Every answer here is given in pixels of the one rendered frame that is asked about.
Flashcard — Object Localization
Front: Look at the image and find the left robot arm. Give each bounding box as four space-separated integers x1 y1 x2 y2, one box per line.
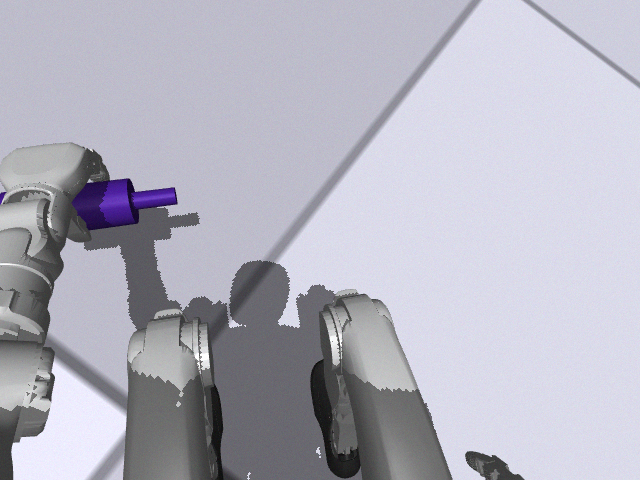
0 183 73 480

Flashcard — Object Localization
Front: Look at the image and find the right robot foot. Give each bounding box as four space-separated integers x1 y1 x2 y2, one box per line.
310 359 361 478

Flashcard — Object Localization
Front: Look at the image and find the left robot hand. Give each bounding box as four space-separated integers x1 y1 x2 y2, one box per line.
0 143 110 243

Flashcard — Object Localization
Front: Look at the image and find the right robot hand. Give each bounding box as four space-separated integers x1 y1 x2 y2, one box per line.
465 451 525 480

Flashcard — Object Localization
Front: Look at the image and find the bottle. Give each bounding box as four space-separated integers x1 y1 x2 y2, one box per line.
0 178 177 230

